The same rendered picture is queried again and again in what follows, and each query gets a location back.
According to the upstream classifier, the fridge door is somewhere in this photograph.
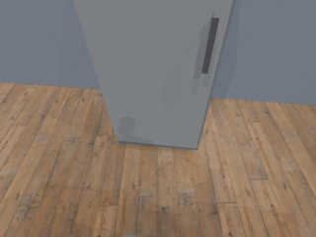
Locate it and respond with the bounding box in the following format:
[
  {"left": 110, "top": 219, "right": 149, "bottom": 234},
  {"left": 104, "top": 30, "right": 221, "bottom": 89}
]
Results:
[{"left": 73, "top": 0, "right": 233, "bottom": 149}]

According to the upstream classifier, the handle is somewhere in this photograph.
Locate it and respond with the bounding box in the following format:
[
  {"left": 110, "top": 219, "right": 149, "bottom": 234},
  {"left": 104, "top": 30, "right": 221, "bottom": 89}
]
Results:
[{"left": 201, "top": 12, "right": 219, "bottom": 74}]

